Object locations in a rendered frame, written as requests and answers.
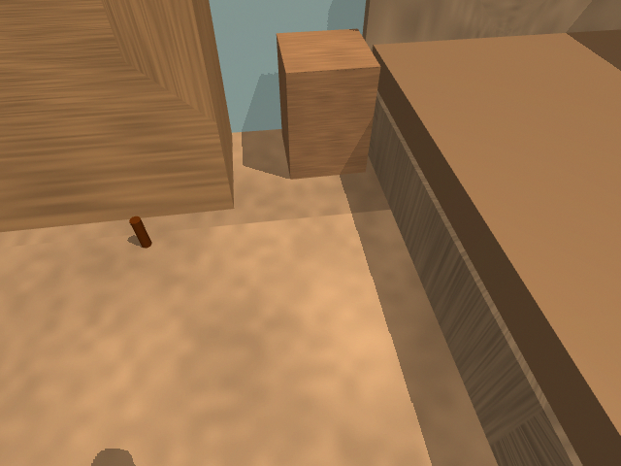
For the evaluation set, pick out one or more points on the bed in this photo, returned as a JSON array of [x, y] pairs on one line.
[[496, 140]]

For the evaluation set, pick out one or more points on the can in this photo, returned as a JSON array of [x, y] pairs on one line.
[[140, 231]]

